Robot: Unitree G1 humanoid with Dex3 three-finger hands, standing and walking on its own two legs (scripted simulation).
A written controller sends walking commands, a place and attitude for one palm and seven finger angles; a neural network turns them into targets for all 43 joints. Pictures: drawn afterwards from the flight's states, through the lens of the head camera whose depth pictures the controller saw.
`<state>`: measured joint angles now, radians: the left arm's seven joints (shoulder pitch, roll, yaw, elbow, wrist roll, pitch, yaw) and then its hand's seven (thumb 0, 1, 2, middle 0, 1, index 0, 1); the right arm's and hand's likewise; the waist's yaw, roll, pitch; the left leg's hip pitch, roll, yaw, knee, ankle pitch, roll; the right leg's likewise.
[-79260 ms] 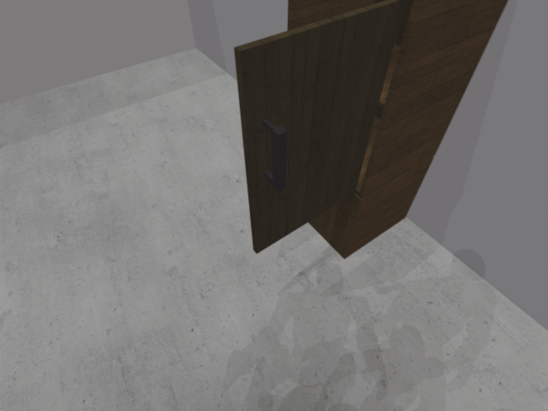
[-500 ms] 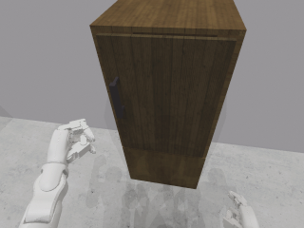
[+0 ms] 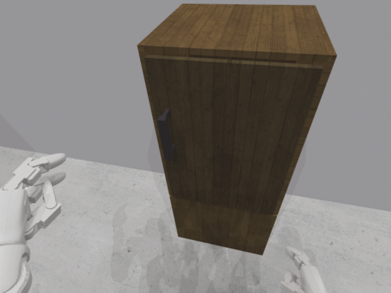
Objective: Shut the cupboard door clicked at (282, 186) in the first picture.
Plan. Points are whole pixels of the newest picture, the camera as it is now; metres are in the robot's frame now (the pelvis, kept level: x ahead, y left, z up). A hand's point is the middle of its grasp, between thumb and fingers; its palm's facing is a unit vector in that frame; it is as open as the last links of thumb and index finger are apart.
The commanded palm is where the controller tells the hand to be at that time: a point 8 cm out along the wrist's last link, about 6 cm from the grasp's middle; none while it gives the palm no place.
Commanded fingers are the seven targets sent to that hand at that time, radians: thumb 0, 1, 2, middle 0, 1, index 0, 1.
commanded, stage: draw the hand back to the body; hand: left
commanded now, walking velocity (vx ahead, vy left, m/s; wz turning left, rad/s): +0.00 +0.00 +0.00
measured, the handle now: (168, 135) +0.53 +0.16 +0.02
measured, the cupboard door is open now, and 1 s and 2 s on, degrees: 0 0 0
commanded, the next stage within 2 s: step back with the hand held close in 0.42 s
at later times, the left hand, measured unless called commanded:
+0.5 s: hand (58, 207) +0.20 +0.25 +0.16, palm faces +0.45 -0.80 -0.40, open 7.4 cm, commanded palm +0.15 +0.28 +0.17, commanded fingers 0.00 0.90 0.90 -0.20 -0.30 -0.20 -0.30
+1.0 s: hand (27, 221) +0.17 +0.29 +0.15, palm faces +0.38 -0.79 -0.48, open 7.4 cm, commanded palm +0.11 +0.32 +0.17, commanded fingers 0.00 0.90 0.90 -0.20 -0.30 -0.20 -0.30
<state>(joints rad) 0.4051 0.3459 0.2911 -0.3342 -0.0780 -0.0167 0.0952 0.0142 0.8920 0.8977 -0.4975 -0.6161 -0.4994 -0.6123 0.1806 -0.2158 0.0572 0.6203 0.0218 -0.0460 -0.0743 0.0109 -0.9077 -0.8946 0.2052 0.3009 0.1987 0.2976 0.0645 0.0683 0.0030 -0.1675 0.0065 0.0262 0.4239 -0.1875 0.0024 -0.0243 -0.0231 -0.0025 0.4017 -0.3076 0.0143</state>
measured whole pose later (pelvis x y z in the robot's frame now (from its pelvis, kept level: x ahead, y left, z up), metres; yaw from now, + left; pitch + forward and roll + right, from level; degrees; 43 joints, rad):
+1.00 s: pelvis -0.03 +0.02 -0.01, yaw +0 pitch +0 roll -1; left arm 0.54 0.45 0.40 -0.47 -0.09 -0.10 0.13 0.01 0.89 0.90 -0.21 -0.30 -0.21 -0.30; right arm 0.17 -0.22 0.01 0.55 0.03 0.05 -0.10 0.01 -0.91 -0.89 0.20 0.30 0.20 0.30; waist 0.00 0.02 -0.01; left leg -0.35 0.00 0.03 0.51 -0.17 0.03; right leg -0.21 -0.03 0.01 0.49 -0.29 0.04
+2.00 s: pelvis -0.21 +0.04 -0.02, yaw +0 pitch +3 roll -3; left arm 0.54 0.48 0.47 -0.53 -0.09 -0.23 0.13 0.01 0.89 0.90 -0.21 -0.30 -0.21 -0.30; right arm 0.18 -0.18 0.00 0.57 -0.01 -0.07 -0.06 0.01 -0.91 -0.89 0.21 0.30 0.20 0.30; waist -0.01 0.01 -0.03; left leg -0.54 0.04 0.05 0.44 -0.02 0.03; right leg -0.20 0.08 -0.02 0.56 -0.45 -0.03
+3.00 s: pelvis -0.23 +0.06 -0.01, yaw -2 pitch +1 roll -1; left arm 0.56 0.42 0.39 -0.44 -0.06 -0.18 0.15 0.01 0.89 0.90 -0.21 -0.30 -0.21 -0.30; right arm 0.21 -0.19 0.03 0.62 0.01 -0.06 -0.07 0.01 -0.91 -0.89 0.21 0.30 0.20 0.30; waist 0.00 0.01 -0.04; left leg -0.32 0.01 0.04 0.51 -0.22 0.02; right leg -0.13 0.05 -0.01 0.44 -0.34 -0.04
